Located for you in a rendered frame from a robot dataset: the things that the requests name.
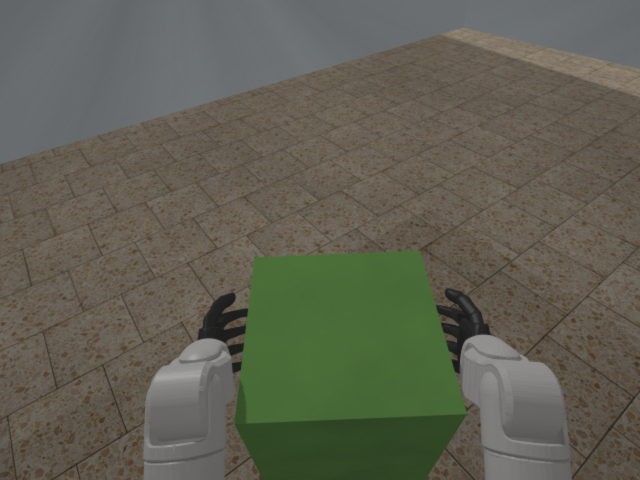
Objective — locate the carton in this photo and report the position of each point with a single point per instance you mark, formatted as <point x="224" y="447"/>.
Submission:
<point x="346" y="373"/>

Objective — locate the right robot hand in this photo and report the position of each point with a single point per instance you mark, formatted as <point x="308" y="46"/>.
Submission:
<point x="469" y="319"/>

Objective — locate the robot left forearm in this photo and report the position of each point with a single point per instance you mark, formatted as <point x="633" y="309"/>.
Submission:
<point x="184" y="428"/>

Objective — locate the left robot hand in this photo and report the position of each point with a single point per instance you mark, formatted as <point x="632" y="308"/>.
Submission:
<point x="214" y="323"/>

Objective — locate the robot right forearm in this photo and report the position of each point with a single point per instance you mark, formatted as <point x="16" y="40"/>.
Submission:
<point x="522" y="412"/>

